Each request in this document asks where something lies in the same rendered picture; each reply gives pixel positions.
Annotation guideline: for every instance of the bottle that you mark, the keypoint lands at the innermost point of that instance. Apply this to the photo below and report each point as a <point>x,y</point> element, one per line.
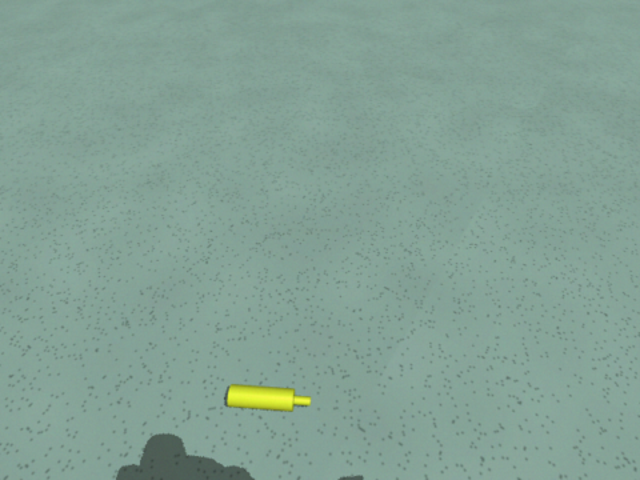
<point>261,397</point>

